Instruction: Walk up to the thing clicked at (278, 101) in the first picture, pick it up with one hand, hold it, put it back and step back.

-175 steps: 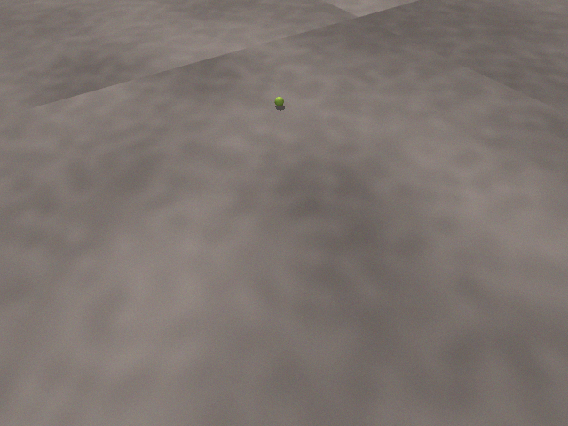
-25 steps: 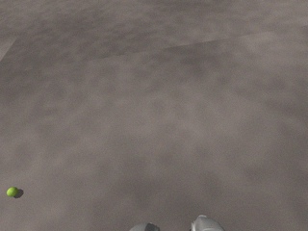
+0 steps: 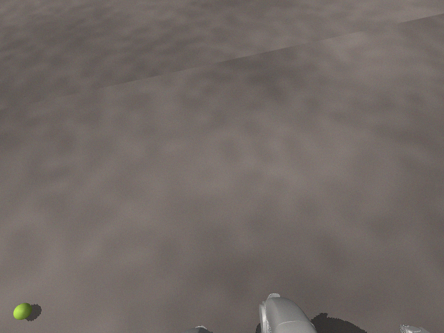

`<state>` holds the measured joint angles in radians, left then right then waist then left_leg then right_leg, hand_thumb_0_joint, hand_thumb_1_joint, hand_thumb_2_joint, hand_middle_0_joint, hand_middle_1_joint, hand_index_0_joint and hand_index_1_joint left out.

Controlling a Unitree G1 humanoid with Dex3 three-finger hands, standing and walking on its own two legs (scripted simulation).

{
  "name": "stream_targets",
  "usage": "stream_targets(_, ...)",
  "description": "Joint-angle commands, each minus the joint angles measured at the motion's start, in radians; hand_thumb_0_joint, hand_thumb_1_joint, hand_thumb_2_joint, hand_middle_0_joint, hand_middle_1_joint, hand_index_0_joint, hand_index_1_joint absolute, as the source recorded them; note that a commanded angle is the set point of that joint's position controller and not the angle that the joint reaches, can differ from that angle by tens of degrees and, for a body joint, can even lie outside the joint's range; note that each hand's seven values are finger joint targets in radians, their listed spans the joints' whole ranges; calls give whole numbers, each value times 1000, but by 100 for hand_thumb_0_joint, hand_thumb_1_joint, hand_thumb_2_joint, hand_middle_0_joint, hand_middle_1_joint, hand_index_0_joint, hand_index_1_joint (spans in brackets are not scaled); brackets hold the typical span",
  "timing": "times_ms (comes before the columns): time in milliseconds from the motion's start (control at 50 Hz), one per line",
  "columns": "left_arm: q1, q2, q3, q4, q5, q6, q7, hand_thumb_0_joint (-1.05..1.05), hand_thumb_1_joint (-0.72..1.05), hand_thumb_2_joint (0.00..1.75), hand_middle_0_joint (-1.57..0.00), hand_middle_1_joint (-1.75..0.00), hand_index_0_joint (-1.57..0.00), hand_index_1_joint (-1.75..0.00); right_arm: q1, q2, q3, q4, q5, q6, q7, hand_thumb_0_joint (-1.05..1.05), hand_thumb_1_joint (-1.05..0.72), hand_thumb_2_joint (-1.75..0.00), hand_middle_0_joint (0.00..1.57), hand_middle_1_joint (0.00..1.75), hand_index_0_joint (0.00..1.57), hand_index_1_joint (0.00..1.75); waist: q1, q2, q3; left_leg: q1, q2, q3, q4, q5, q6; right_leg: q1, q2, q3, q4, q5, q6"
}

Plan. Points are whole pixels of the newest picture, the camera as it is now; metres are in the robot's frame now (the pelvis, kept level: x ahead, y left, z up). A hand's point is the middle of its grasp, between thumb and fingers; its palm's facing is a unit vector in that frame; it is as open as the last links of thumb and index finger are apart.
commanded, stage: walk up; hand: left
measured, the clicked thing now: (22, 311) +0.33 +0.89 -0.71
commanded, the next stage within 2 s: none
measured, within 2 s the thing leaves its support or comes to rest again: neither
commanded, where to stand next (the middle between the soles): -0.10 +0.83 m, yaw -20 degrees
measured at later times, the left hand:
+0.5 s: hand out of the picture +0.07 +0.59 -0.13, palm faces -0.10 -0.77 -0.64, open 7.4 cm
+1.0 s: hand out of the picture +0.05 +0.78 -0.12, palm faces -0.20 -0.77 -0.60, open 7.4 cm
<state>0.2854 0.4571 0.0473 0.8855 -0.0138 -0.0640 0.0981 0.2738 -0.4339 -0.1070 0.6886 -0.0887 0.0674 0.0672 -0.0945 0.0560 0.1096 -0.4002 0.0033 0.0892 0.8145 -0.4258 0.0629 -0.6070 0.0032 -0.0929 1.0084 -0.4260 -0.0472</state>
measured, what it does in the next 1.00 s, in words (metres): steps to the left: right foot, then left foot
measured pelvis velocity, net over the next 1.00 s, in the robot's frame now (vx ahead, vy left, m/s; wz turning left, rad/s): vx -0.08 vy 0.48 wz -0.17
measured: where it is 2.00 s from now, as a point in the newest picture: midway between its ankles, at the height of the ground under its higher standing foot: outside the picture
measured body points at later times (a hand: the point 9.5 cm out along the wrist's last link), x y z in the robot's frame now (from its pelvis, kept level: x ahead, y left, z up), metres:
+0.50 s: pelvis -0.03 +0.25 -0.02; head +0.01 +0.23 +0.43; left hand +0.07 +0.63 -0.09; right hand +0.03 -0.09 -0.12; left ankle +0.00 +0.36 -0.71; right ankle +0.04 +0.05 -0.66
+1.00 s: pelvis -0.08 +0.48 -0.02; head -0.04 +0.44 +0.42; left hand +0.06 +0.82 -0.08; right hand -0.02 +0.12 -0.13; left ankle -0.04 +0.66 -0.69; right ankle +0.00 +0.24 -0.70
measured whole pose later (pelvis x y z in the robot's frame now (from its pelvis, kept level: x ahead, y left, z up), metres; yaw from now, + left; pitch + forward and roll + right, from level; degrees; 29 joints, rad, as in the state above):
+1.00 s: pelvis -0.08 +0.48 -0.02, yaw -10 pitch -1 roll +0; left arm 0.30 0.46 0.05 0.79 0.05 -0.06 0.09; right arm 0.22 -0.50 -0.13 0.67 -0.06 0.12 0.09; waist 0.00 0.09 0.12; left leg -0.48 0.10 -0.08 1.02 -0.51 0.01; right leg -0.58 -0.16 0.07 0.83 -0.25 0.00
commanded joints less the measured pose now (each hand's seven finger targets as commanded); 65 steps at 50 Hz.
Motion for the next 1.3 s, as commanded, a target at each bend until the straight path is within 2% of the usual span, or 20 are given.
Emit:
stream_targets(0,346,245,97,-9,17,-21,34,0,90,90,-20,-30,-20,-30,-155,-178,-46,-180,14,-13,-15,0,-90,-90,20,30,20,30,185,18,-209,-95,92,-89,101,588,26,504,-57,71,-490,306,-26)
stream_targets(40,277,344,123,-94,46,-20,48,0,90,90,-20,-30,-20,-30,37,-143,-28,-160,19,-5,-19,0,-90,-90,20,30,20,30,110,-100,-296,-421,59,-193,438,-154,-89,725,-460,669,-552,146,-197)
stream_targets(60,197,357,122,-121,28,-16,54,0,90,90,-20,-30,-20,-30,20,-221,-61,-148,17,15,-32,0,-90,-90,20,30,20,30,104,-28,-253,-395,41,-229,565,-169,-73,531,-548,777,-636,51,-281)
stream_targets(180,29,330,125,-153,54,-25,25,0,90,90,-20,-30,-20,-30,30,-234,-74,-86,8,21,20,0,-90,-90,20,30,20,30,44,-155,-104,-186,88,-188,471,19,-57,99,-268,333,-563,-103,-160)
stream_targets(300,77,382,145,-132,62,-18,9,0,90,90,-20,-30,-20,-30,-2,-222,-75,-80,20,21,30,0,-90,-90,20,30,20,30,94,-239,-125,-83,47,-60,174,-135,-39,73,-260,346,-533,-102,-165)
stream_targets(340,22,345,126,-140,56,-6,11,0,90,90,-20,-30,-20,-30,142,-232,-90,-34,15,8,23,0,-90,-90,20,30,20,30,7,-141,-187,136,12,-54,-61,-48,-18,-24,-195,252,-346,-56,-96)
stream_targets(380,-21,176,76,-153,35,4,33,0,90,90,-20,-30,-20,-30,153,-394,-120,-60,-9,-11,-3,0,-90,-90,20,30,20,30,-62,334,-90,102,298,-602,-447,-147,83,-339,129,54,178,-248,9)
stream_targets(400,-83,232,75,-145,31,-4,56,0,90,90,-20,-30,-20,-30,35,-431,-123,-68,15,-13,-16,0,-90,-90,20,30,20,30,-43,305,-26,-16,353,-729,-515,-158,175,-308,44,176,242,-200,-25)
stream_targets(440,-24,233,80,-73,8,-8,40,0,90,90,-20,-30,-20,-30,-28,-288,-90,-91,5,-20,-29,0,-90,-90,20,30,20,30,-3,63,-4,20,240,-491,-364,103,84,-272,25,191,242,-80,-4)
stream_targets(600,159,190,68,-46,-3,3,15,0,90,90,-20,-30,-20,-30,-52,-212,-56,-143,-1,-8,-28,0,-90,-90,20,30,20,30,66,138,-117,70,211,-294,-228,487,108,144,-42,56,-152,24,-10)
stream_targets(640,295,204,81,-22,11,-3,27,0,90,90,-20,-30,-20,-30,-102,-184,-43,-173,11,5,-21,0,-90,-90,20,30,20,30,155,34,-165,-70,142,-179,-41,507,31,453,-57,76,-456,231,-34)
stream_targets(680,232,324,116,-107,44,-9,38,0,90,90,-20,-30,-20,-30,54,-126,-27,-166,17,2,-18,0,-90,-90,20,30,20,30,108,-208,-238,-420,30,-161,363,-188,-118,711,-464,662,-528,292,-215)
stream_targets(720,116,336,113,-144,16,-15,56,0,90,90,-20,-30,-20,-30,-32,-245,-69,-162,7,26,-41,0,-90,-90,20,30,20,30,111,-11,-138,-358,81,-299,631,-149,-96,349,-571,759,-626,223,-359)
stream_targets(820,37,305,109,-152,44,-17,29,0,90,90,-20,-30,-20,-30,20,-221,-78,-104,19,28,6,0,-90,-90,20,30,20,30,58,-136,-96,-211,44,-207,563,29,-67,155,-276,348,-545,-15,-171)
stream_targets(920,82,377,139,-135,68,-11,17,0,90,90,-20,-30,-20,-30,-57,-203,-73,-116,26,30,16,0,-90,-90,20,30,20,30,120,-247,-102,-154,67,-96,199,-141,-50,171,-255,334,-494,-35,-168)
stream_targets(980,40,339,119,-138,50,4,16,0,90,90,-20,-30,-20,-30,101,-211,-89,-48,20,14,11,0,-90,-90,20,30,20,30,35,-142,-181,127,1,-37,-96,-35,-32,37,-187,228,-306,84,-87)
stream_targets(1020,-23,206,80,-149,30,11,38,0,90,90,-20,-30,-20,-30,90,-393,-119,-78,11,4,-6,0,-90,-90,20,30,20,30,-43,336,-105,59,297,-596,-405,-96,142,-247,112,45,171,-224,17)
stream_targets(1040,-97,244,81,-142,34,5,55,0,90,90,-20,-30,-20,-30,-9,-428,-122,-83,29,4,-14,0,-90,-90,20,30,20,30,-39,319,-39,-120,377,-724,-494,-220,275,-187,42,126,299,-199,-10)
stream_targets(1240,234,170,72,-35,0,-3,22,0,90,90,-20,-30,-20,-30,-129,-203,-43,-155,12,22,-28,0,-90,-90,20,30,20,30,129,156,-112,-53,179,-280,-110,501,126,314,-26,46,-298,91,-15)
stream_targets(1280,263,290,109,-64,39,-12,38,0,90,90,-20,-30,-20,-30,-38,-114,-20,-157,34,26,-24,0,-90,-90,20,30,20,30,142,-154,-160,-338,37,-183,205,138,-10,642,-228,426,-511,272,-69)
